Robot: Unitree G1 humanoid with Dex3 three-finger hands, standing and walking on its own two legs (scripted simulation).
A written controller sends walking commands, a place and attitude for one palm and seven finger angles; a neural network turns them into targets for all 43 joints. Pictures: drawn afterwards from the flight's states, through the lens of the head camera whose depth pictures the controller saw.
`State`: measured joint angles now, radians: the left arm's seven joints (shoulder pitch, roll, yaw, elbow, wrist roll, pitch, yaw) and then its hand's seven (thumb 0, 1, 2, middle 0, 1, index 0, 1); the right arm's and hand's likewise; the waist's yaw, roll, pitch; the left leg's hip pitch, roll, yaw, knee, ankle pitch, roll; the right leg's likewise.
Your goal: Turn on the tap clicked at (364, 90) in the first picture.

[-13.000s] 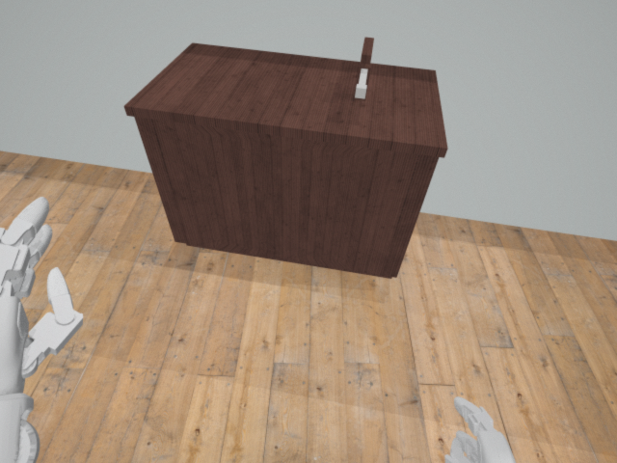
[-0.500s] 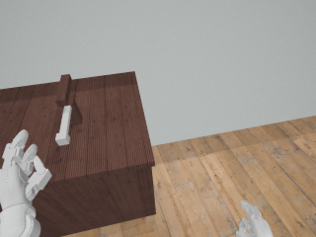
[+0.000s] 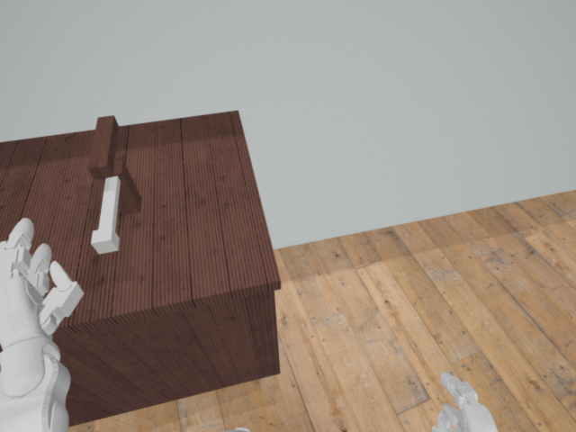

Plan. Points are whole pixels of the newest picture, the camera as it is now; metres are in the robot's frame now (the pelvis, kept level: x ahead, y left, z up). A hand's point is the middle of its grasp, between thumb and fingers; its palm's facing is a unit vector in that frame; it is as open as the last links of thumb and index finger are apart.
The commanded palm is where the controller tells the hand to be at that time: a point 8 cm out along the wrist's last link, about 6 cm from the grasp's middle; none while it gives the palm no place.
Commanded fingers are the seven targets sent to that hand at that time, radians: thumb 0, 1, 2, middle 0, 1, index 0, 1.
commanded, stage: reach beside the lever's end, fingers flat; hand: left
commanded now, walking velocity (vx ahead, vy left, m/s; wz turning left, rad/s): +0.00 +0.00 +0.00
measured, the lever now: (105, 240) +0.36 +0.31 +0.05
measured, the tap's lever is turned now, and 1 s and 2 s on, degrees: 0 0 5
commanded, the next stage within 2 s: push the lever round in 1.00 s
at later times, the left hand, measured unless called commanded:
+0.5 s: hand (80, 273) +0.31 +0.32 +0.04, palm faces +0.55 -0.83 -0.11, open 7.8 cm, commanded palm +0.27 +0.36 +0.04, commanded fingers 0.00 0.90 0.90 -0.15 -0.15 -0.15 -0.15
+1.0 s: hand (76, 277) +0.30 +0.33 +0.03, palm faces +0.55 -0.83 -0.11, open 7.8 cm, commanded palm +0.27 +0.35 +0.04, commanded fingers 0.00 0.90 0.90 -0.15 -0.15 -0.15 -0.15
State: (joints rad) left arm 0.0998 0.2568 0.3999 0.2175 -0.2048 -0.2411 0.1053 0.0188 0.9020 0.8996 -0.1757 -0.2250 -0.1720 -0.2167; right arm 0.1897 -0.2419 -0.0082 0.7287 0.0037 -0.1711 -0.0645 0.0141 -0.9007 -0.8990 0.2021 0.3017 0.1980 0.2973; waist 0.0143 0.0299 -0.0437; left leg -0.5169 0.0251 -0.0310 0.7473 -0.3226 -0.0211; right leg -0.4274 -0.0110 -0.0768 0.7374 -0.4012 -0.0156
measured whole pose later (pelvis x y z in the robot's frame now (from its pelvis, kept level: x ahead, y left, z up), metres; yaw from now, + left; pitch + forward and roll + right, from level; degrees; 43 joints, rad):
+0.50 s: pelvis +0.00 +0.00 -0.02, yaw -1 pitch +10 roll -1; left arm -0.06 0.32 0.50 0.46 -0.19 -0.33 0.06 0.02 0.90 0.90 -0.16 -0.16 -0.15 -0.16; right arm 0.22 -0.25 -0.02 0.72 -0.01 -0.11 -0.05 0.01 -0.90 -0.90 0.20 0.30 0.20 0.30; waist -0.01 0.02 -0.07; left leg -0.67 0.03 -0.03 0.87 -0.37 -0.02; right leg -0.58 0.00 -0.07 0.84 -0.44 -0.01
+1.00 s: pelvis +0.00 +0.01 -0.02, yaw -1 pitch +12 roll -2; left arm -0.06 0.33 0.51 0.45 -0.21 -0.37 0.04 0.02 0.90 0.90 -0.15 -0.15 -0.15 -0.15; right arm 0.24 -0.25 -0.02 0.71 0.00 -0.09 -0.04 0.01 -0.90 -0.90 0.20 0.30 0.20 0.30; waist -0.01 0.03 -0.09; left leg -0.75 0.04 -0.04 0.94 -0.40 -0.01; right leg -0.64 0.00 -0.08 0.90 -0.46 -0.01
